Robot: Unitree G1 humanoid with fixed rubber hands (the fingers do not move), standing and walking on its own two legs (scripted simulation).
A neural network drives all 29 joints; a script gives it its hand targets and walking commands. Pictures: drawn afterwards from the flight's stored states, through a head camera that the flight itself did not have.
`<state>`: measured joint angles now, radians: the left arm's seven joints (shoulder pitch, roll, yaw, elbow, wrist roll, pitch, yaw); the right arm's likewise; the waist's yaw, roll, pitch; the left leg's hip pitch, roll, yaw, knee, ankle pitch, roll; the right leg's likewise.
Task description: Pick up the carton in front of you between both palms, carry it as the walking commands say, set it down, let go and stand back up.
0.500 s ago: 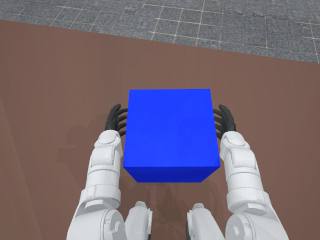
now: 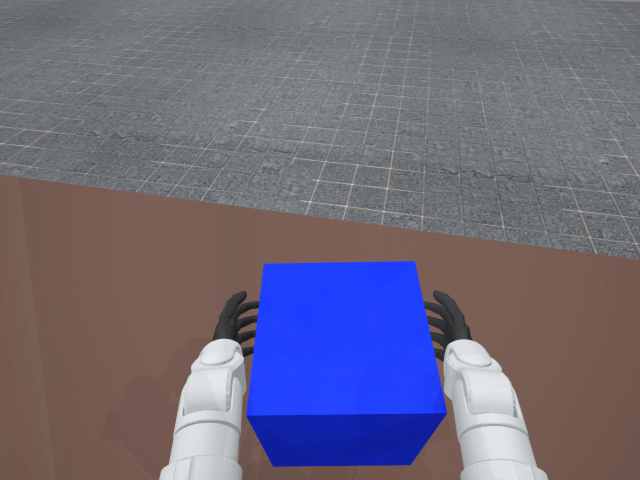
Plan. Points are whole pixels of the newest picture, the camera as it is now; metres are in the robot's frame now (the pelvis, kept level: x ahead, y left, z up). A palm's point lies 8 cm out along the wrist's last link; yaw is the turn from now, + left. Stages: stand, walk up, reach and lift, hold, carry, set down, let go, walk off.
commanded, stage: reach and lift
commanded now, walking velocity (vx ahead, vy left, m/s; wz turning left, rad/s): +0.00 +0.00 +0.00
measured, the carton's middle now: (340, 369) +0.31 +0.00 -0.06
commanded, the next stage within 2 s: hold in 1.06 s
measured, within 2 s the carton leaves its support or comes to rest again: neither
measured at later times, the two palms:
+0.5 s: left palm (223, 344) +0.29 +0.15 +0.04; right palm (460, 345) +0.29 -0.15 +0.04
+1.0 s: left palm (223, 338) +0.30 +0.15 +0.05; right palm (462, 339) +0.29 -0.15 +0.05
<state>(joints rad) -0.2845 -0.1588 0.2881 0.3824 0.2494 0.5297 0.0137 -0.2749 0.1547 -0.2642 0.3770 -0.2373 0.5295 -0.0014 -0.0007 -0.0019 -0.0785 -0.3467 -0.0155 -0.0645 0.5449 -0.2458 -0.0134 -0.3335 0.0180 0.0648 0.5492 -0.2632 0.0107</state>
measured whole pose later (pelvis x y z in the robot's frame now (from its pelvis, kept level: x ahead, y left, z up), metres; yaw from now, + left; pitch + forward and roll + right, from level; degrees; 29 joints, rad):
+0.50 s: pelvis -0.01 +0.00 +0.01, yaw +0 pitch -5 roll +0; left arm -0.34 -0.17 0.32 0.36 0.31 0.61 -0.01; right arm -0.33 0.17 -0.31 0.36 -0.30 0.61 0.03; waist 0.00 0.00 0.05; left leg -0.16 -0.02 -0.06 0.45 -0.20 -0.01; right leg -0.15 0.01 0.07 0.45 -0.22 0.01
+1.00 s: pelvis +0.01 +0.00 +0.01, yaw +0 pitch -6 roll +0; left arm -0.26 -0.15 0.22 0.26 0.28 0.68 0.00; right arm -0.25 0.15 -0.22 0.26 -0.27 0.68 0.02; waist 0.00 0.00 0.03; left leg -0.08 -0.01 -0.06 0.36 -0.19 -0.01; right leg -0.07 0.01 0.07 0.37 -0.20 0.01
